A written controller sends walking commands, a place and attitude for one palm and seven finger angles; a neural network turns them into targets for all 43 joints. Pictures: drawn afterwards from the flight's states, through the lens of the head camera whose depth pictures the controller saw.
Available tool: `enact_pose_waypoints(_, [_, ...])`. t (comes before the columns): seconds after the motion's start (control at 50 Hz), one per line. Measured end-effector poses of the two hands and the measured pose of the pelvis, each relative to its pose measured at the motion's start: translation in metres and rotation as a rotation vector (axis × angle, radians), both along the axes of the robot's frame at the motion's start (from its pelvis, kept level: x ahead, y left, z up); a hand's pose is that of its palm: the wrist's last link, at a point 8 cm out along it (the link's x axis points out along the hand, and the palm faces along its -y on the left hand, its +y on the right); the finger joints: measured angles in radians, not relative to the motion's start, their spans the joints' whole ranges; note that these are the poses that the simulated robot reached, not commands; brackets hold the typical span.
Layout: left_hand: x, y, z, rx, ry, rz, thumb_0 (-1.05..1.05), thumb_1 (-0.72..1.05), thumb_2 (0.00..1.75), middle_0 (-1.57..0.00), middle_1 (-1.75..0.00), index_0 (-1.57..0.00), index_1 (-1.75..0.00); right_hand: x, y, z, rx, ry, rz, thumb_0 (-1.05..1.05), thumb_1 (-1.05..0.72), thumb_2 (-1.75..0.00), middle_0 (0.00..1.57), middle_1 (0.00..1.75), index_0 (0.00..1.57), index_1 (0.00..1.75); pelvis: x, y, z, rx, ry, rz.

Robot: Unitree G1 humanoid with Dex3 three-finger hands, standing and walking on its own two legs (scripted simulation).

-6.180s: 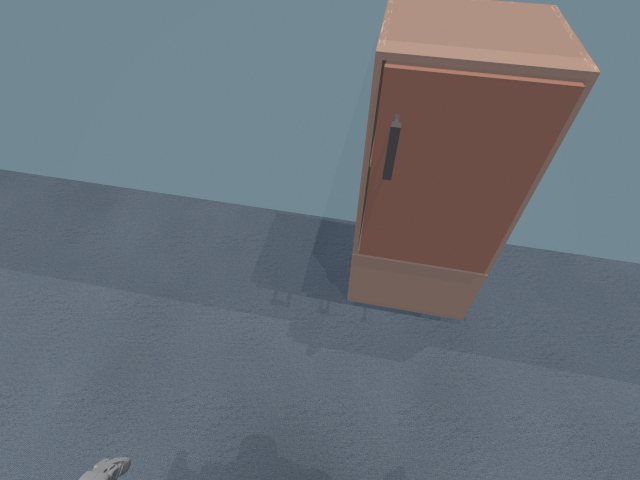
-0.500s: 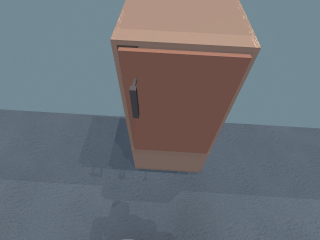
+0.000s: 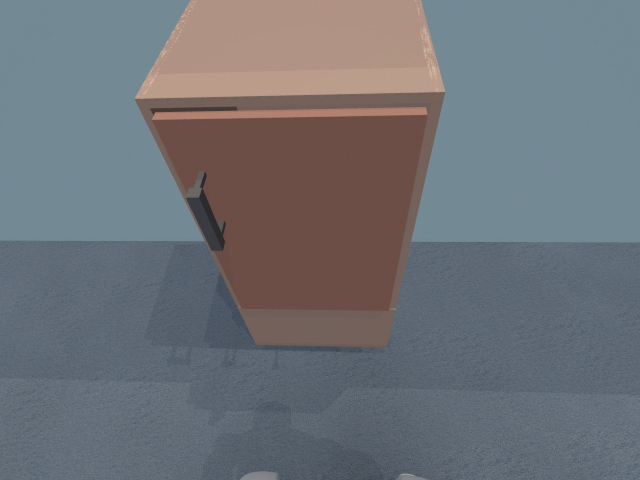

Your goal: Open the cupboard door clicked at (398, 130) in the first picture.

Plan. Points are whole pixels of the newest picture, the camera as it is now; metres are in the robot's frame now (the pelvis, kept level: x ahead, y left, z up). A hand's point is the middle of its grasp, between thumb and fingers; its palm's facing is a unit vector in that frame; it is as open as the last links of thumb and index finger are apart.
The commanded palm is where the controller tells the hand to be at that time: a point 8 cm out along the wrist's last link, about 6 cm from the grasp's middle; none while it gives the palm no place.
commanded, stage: come to a stop and stand still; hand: left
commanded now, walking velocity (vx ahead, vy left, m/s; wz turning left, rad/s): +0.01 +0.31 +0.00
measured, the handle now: (209, 212) +0.52 +0.23 -0.03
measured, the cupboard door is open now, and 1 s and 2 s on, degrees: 0 0 0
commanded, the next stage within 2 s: look again from close up in 1.54 s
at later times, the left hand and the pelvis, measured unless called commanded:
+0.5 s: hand out of the picture -0.02 +0.22 -0.16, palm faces +0.09 -0.98 -0.18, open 7.4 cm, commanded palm none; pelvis -0.03 +0.03 +0.02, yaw +2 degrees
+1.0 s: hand out of the picture +0.02 +0.18 -0.16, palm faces -0.01 -0.97 -0.24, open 7.3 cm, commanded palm none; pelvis -0.03 +0.00 +0.01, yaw +1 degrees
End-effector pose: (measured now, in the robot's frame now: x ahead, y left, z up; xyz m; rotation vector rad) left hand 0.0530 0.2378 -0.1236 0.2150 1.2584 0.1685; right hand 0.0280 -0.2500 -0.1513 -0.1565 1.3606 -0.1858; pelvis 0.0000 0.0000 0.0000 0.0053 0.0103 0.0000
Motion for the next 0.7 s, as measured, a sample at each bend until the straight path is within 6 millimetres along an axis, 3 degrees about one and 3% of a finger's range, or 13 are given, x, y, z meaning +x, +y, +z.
enact_pose_waypoints(0.08, [-0.002,-0.016,0.005,-0.011,-0.012,0.008,0.01,0.92,0.90,-0.20,-0.30,-0.20,-0.30,0.010,-0.008,0.010,0.008,-0.028,0.014,0.01,-0.91,-0.90,0.19,0.29,0.20,0.30,-0.003,-0.009,0.008,0.018,-0.001,0.003])
enact_pose_waypoints(0.16, [-0.012,-0.016,0.006,-0.019,-0.032,0.039,0.01,0.92,0.90,-0.20,-0.30,-0.20,-0.30,0.020,-0.005,0.021,0.011,-0.048,0.057,0.01,-0.91,-0.90,0.19,0.29,0.20,0.30,-0.010,-0.011,0.013,0.025,-0.004,0.017])
enact_pose_waypoints(0.34, [-0.064,0.017,-0.015,-0.043,0.027,0.101,0.01,0.91,0.90,-0.20,-0.30,-0.20,-0.30,0.035,0.030,0.034,-0.006,-0.167,0.116,0.01,-0.91,-0.90,0.19,0.29,0.20,0.30,-0.029,0.012,0.006,0.000,-0.014,0.024])
enact_pose_waypoints(0.42, [-0.079,0.031,-0.017,-0.055,0.073,0.114,0.01,0.91,0.90,-0.20,-0.30,-0.20,-0.30,0.012,0.050,0.039,-0.011,-0.156,0.111,0.00,-0.91,-0.90,0.20,0.29,0.20,0.30,-0.034,0.026,0.010,-0.009,-0.029,0.026])
enact_pose_waypoints(0.5, [-0.085,0.035,-0.008,-0.074,0.078,0.105,0.01,0.91,0.90,-0.19,-0.30,-0.19,-0.30,-0.016,0.056,0.044,-0.023,-0.099,0.088,0.00,-0.93,-0.90,0.20,0.29,0.20,0.30,-0.033,0.034,0.019,-0.017,-0.016,0.029])
enact_pose_waypoints(0.6, [-0.086,0.029,-0.006,-0.093,0.110,0.086,0.01,0.91,0.90,-0.19,-0.30,-0.19,-0.30,-0.051,0.064,0.044,-0.010,-0.023,0.051,0.00,-0.93,-0.90,0.20,0.29,0.20,0.30,-0.030,0.036,0.023,-0.009,0.003,0.024])
enact_pose_waypoints(0.7, [-0.074,0.015,-0.005,-0.094,0.131,0.050,0.01,0.93,0.90,-0.19,-0.30,-0.19,-0.30,-0.089,0.068,0.040,0.016,0.069,0.000,0.00,-0.91,-0.90,0.20,0.29,0.20,0.30,-0.032,0.029,0.024,-0.007,0.009,0.019])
